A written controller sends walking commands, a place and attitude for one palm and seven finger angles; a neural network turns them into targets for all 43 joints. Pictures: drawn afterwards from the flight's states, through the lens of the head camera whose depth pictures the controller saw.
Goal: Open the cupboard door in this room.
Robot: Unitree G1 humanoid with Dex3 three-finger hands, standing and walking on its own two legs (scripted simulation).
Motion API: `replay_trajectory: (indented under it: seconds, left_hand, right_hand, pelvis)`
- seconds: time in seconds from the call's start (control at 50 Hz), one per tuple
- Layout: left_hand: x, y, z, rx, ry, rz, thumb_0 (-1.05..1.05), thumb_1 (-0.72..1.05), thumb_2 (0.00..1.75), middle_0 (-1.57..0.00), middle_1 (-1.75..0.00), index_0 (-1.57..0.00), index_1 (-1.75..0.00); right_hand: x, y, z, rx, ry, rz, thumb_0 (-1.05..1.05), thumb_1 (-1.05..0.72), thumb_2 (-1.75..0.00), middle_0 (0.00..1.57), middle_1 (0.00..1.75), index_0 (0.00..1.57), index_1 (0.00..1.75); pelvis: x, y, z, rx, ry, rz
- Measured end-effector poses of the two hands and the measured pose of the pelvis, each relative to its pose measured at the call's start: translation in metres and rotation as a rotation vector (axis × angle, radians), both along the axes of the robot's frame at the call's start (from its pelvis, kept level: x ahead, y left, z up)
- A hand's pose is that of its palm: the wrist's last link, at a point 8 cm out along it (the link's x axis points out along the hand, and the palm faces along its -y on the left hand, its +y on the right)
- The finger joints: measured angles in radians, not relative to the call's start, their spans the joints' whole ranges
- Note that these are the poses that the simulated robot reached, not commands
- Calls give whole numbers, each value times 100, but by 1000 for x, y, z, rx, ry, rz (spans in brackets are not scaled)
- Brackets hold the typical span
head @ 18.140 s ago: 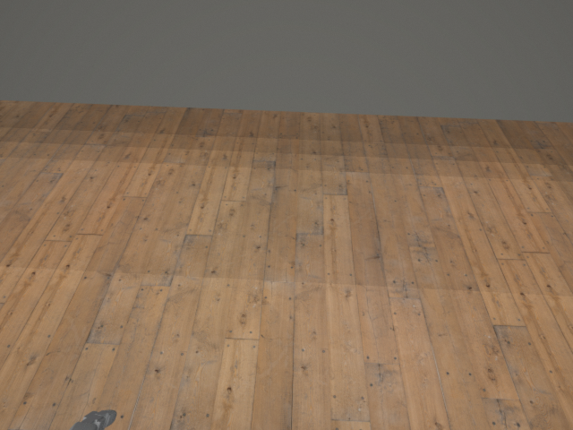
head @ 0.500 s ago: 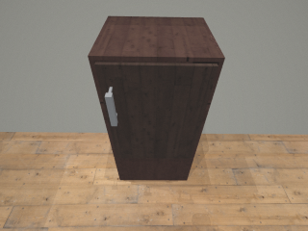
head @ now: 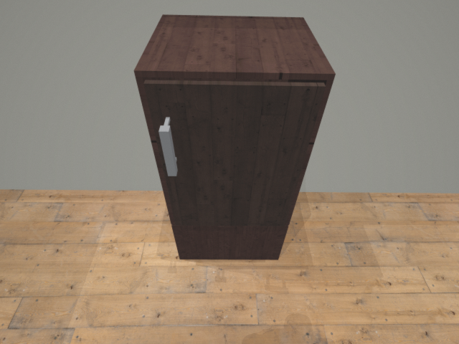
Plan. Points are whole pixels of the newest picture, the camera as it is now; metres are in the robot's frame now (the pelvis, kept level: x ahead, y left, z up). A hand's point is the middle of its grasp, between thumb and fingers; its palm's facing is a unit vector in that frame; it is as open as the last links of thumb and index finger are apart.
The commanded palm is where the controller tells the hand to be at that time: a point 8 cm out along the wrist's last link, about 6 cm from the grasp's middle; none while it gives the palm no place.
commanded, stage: come to a stop and stand still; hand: left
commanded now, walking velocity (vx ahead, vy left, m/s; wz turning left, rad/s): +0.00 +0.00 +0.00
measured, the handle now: (170, 147) +0.59 +0.19 -0.01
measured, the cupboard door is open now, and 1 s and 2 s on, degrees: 0 0 0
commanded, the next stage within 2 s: look again from close up in 0.48 s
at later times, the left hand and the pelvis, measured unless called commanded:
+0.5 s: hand out of the picture -0.04 +0.18 -0.17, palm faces +0.08 -0.98 -0.19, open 7.4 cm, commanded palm none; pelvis -0.04 +0.00 +0.00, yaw +2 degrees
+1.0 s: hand out of the picture -0.06 +0.18 -0.17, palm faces +0.11 -0.98 -0.16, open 7.4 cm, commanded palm none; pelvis -0.07 +0.01 +0.00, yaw +3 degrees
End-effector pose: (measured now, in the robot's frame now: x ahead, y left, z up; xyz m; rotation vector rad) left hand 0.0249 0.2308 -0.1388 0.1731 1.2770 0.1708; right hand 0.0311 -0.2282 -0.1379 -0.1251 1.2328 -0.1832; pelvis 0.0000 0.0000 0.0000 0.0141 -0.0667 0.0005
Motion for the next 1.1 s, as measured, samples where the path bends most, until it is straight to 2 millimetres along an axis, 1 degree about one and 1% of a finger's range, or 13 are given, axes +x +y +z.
replay_trajectory:
  seconds: [0.1,0.2,0.3,0.4,0.5,0.6,0.7,0.92,1.02,1.1]
  left_hand:
    - [-2,12,7,20,-66,5,1,91,90,-20,-30,-20,-30]
    - [-22,16,11,32,-60,23,1,91,90,-20,-30,-20,-30]
    - [-47,11,9,20,-10,42,1,91,90,-20,-30,-20,-30]
    - [-64,4,4,-8,34,52,1,91,90,-20,-30,-20,-30]
    - [-72,-2,0,-33,46,58,1,91,90,-20,-30,-20,-30]
    - [-74,-6,-2,-48,38,62,1,91,90,-20,-30,-20,-30]
    - [-76,-8,-4,-58,30,66,1,91,90,-20,-30,-20,-30]
    - [-89,-8,-6,-67,23,74,1,91,90,-20,-30,-20,-30]
    - [-101,-6,-6,-69,27,87,1,91,90,-20,-30,-20,-30]
    - [-116,-5,-9,-66,36,106,1,91,90,-20,-30,-20,-30]
  right_hand:
    - [-6,3,1,7,-22,39,0,-92,-90,19,30,20,30]
    - [-12,2,0,13,-21,59,0,-91,-90,19,30,20,30]
    - [-26,-2,0,7,4,62,0,-91,-90,20,30,20,30]
    - [-47,-6,1,-8,55,52,0,-91,-90,19,30,20,30]
    - [-68,-8,1,-19,107,43,0,-91,-90,19,30,20,30]
    - [-80,-4,1,-17,135,39,0,-91,-90,19,30,20,30]
    - [-83,3,0,-4,135,39,0,-91,-90,19,30,20,30]
    - [-80,15,-2,13,91,46,0,-91,-90,19,30,20,30]
    - [-81,17,-1,10,81,53,0,-91,-90,20,30,20,30]
    - [-82,14,-4,6,76,60,0,-91,-90,20,30,20,30]
  pelvis:
    - [-12,3,0,-2,-2,10]
    - [-20,1,1,-4,3,18]
    - [-26,0,2,-4,13,24]
    - [-32,0,2,-8,17,27]
    - [-37,1,3,-10,14,31]
    - [-41,1,3,-11,10,38]
    - [-46,2,3,-11,9,42]
    - [-59,6,2,-13,-2,44]
    - [-68,7,1,-13,1,48]
    - [-77,6,-2,-7,-6,51]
